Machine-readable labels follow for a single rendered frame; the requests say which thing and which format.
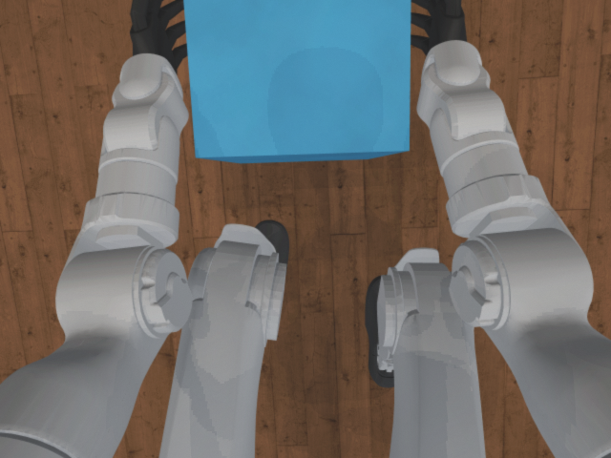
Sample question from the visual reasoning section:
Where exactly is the robot right hand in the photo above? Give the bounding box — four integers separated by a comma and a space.
411, 0, 467, 56

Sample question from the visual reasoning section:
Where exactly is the robot left upper arm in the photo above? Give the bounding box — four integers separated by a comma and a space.
0, 244, 193, 458

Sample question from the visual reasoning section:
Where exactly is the robot left hand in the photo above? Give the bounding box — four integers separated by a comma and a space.
130, 0, 188, 75

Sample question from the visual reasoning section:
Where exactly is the carton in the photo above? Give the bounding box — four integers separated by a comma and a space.
183, 0, 411, 163

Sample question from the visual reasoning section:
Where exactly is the left robot forearm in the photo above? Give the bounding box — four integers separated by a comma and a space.
55, 53, 189, 327

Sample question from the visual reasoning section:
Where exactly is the left robot foot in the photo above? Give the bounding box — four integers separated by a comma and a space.
255, 220, 289, 274

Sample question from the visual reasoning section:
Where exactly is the robot foot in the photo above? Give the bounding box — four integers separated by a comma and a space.
365, 276, 394, 387
255, 220, 289, 274

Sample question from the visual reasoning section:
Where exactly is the right robot foot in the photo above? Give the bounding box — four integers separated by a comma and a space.
365, 276, 394, 387

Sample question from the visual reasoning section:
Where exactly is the robot right upper arm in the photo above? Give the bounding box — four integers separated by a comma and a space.
449, 228, 611, 458

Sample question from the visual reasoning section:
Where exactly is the right robot forearm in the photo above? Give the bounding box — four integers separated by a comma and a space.
416, 40, 594, 304

